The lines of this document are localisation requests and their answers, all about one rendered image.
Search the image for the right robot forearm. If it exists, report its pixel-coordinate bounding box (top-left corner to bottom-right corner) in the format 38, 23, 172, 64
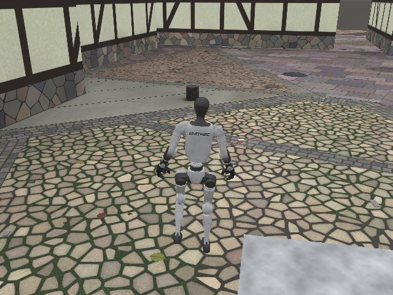
222, 149, 233, 171

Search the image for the robot right thigh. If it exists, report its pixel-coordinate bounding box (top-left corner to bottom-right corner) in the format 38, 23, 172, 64
202, 172, 216, 214

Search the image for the left robot upper arm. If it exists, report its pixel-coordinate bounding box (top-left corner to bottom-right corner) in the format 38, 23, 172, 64
167, 123, 187, 155

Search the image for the right robot hand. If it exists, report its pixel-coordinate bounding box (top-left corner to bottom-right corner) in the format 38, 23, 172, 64
221, 167, 235, 180

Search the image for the left robot hand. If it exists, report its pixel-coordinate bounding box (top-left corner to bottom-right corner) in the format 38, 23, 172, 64
156, 164, 170, 179

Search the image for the right robot upper arm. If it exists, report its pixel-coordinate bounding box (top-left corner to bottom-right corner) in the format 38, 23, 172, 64
212, 125, 228, 159

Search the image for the robot left shin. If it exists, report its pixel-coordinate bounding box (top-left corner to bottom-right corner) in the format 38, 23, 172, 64
174, 194, 184, 236

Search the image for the left robot forearm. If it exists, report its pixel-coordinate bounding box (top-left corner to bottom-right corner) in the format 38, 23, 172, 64
159, 146, 172, 168

